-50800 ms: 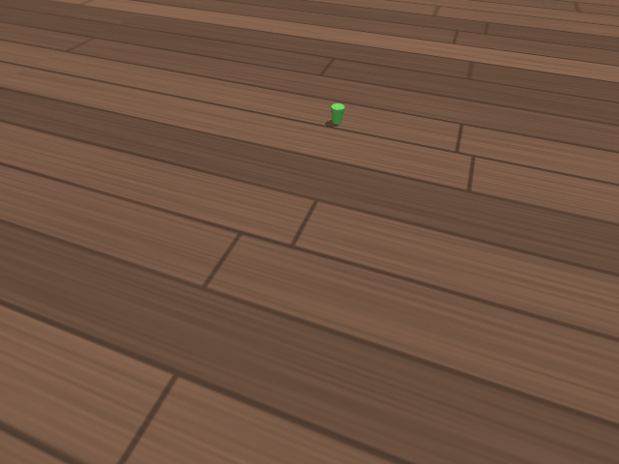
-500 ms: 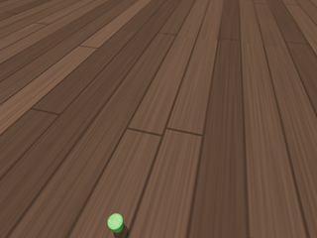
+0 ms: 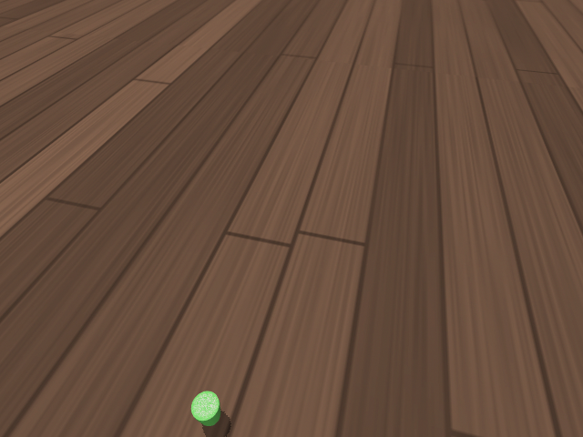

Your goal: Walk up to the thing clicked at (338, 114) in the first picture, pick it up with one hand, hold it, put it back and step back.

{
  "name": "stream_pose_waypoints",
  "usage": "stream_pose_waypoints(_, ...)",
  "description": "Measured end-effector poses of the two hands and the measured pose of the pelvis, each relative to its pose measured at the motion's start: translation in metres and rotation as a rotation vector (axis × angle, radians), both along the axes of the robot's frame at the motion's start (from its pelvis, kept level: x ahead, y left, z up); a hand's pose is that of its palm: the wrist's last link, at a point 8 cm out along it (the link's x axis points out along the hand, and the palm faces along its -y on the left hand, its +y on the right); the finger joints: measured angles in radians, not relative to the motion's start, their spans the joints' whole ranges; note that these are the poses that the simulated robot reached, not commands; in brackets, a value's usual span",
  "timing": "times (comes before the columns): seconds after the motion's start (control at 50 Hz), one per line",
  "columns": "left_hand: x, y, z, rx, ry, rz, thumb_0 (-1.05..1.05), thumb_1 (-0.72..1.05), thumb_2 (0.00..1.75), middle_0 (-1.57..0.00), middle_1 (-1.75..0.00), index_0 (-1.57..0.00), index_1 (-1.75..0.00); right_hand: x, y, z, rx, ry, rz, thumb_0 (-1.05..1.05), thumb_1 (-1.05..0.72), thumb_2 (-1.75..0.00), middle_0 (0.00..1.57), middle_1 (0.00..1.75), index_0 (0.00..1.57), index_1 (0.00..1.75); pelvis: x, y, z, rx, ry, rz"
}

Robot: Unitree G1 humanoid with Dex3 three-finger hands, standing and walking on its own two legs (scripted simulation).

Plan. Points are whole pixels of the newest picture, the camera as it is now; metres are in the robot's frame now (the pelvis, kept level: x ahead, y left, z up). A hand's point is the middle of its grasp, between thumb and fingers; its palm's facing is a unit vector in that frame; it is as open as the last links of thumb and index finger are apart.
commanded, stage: stand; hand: left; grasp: from above
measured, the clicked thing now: (208, 410) +0.39 +0.27 -0.73
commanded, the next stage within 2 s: step back in 1.30 s
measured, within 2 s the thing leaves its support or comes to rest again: neither
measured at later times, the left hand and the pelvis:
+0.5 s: hand out of the picture +0.08 +0.25 -0.16, palm faces +0.00 -0.94 -0.33, open 7.4 cm; pelvis +0.02 +0.00 +0.00, yaw +0 degrees
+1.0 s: hand out of the picture +0.09 +0.25 -0.16, palm faces -0.01 -0.94 -0.34, open 7.4 cm; pelvis +0.02 +0.00 +0.00, yaw -1 degrees
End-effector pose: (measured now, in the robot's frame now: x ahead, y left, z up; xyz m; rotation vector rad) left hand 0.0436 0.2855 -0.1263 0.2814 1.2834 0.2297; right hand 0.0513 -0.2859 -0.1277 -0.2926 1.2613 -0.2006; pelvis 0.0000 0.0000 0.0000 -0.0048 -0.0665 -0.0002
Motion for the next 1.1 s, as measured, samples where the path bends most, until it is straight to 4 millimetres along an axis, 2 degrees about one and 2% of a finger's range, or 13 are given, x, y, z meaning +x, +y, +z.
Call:
stream_pose_waypoints(0.3,0.024,0.001,0.002,-0.002,-0.018,-0.017,0.00,0.90,0.90,-0.20,-0.30,-0.20,-0.30,0.015,-0.001,0.002,-0.002,-0.004,0.001,0.01,-0.91,-0.89,0.20,0.30,0.20,0.30,0.010,0.001,0.001,-0.001,0.013,-0.005)
stream_pose_waypoints(0.58,0.037,0.006,0.005,0.004,-0.027,-0.021,0.00,0.90,0.90,-0.20,-0.30,-0.20,-0.30,0.030,-0.002,0.005,-0.009,-0.024,0.007,0.01,-0.91,-0.89,0.20,0.30,0.20,0.30,0.017,0.002,0.002,0.002,0.019,-0.009)
stream_pose_waypoints(0.74,0.042,0.007,0.007,0.008,-0.043,-0.026,0.00,0.90,0.90,-0.20,-0.30,-0.20,-0.30,0.035,-0.004,0.007,-0.011,-0.038,0.009,0.01,-0.91,-0.89,0.20,0.30,0.20,0.30,0.017,0.002,0.002,0.001,0.016,-0.008)
stream_pose_waypoints(1.1,0.039,0.008,0.006,0.005,-0.022,-0.032,0.00,0.90,0.90,-0.20,-0.30,-0.20,-0.30,0.030,-0.006,0.006,-0.012,-0.013,0.004,0.01,-0.91,-0.89,0.20,0.30,0.20,0.30,0.020,0.002,0.002,0.002,0.025,-0.009)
